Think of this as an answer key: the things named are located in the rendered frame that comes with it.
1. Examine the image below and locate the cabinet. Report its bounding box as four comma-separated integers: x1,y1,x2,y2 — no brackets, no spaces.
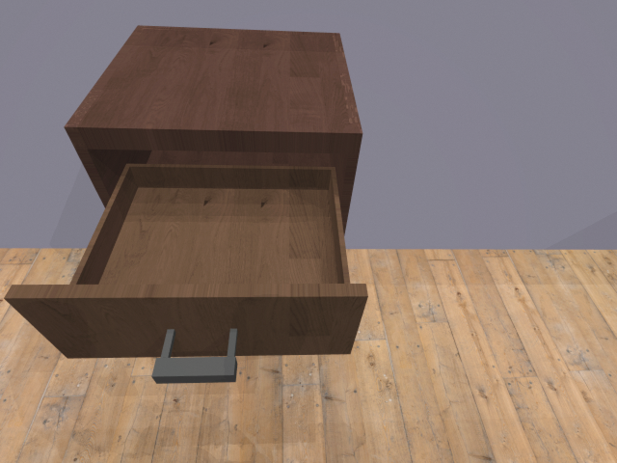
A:
64,25,362,234

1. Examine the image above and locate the drawer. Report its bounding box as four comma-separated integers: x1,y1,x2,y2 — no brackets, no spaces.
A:
4,164,368,359

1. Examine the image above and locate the handle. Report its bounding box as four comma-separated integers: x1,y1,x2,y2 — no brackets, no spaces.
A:
151,329,238,384

